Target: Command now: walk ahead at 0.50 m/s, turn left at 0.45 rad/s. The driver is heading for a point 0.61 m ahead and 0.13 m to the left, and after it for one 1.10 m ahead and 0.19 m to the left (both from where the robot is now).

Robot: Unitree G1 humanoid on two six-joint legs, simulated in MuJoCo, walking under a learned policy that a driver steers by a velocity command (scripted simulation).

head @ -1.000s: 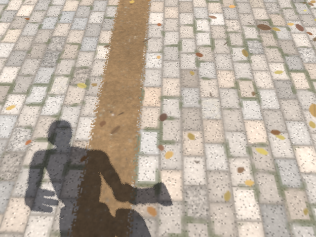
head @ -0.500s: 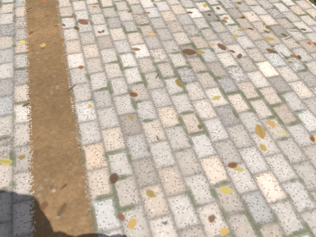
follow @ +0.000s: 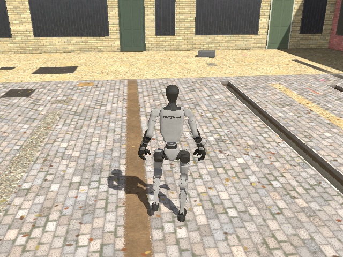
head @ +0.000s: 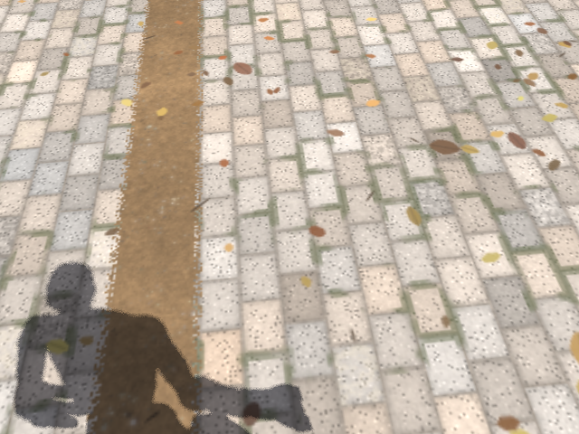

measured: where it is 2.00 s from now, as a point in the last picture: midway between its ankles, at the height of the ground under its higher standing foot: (263, 235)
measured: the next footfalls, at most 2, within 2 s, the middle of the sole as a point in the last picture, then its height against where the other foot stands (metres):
left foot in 0.28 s outside the picture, level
right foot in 0.82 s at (292, 364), level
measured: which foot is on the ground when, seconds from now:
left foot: up 0.00-0.26, down 0.28-0.82, up 0.84-1.00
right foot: down 0.00-0.28, up 0.30-0.80, down 0.82-1.00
